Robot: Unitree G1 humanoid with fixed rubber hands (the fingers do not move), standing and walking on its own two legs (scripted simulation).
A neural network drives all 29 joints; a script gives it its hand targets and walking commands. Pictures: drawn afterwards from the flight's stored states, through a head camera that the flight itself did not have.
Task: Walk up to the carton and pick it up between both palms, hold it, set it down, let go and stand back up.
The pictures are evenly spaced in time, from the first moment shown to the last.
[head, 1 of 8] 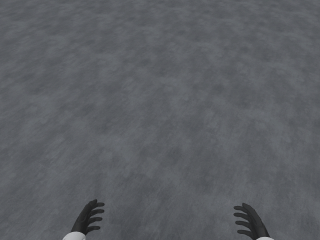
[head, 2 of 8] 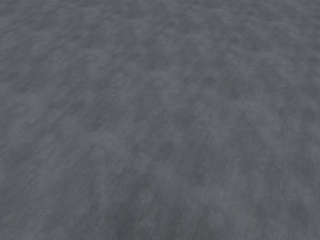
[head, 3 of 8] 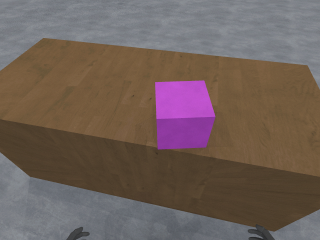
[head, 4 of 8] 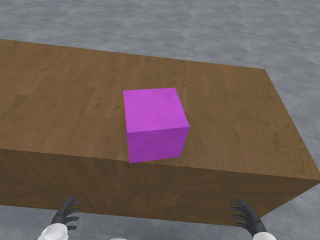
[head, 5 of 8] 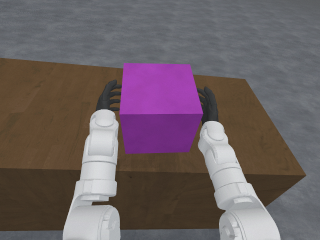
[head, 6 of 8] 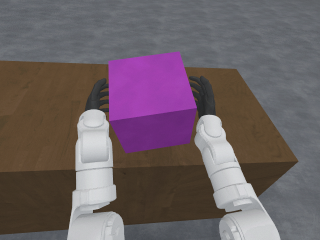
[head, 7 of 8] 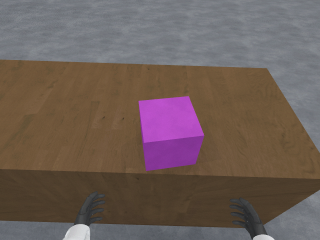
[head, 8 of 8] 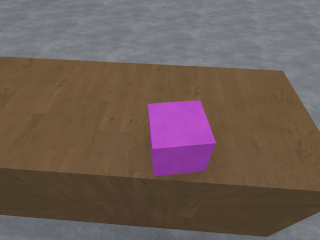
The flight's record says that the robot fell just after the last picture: no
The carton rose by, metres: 0.21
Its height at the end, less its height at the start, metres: +0.00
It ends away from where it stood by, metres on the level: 0.03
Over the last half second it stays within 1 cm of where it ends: yes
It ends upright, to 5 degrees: yes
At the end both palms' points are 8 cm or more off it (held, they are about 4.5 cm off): yes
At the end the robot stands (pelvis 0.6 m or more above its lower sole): yes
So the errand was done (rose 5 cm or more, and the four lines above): yes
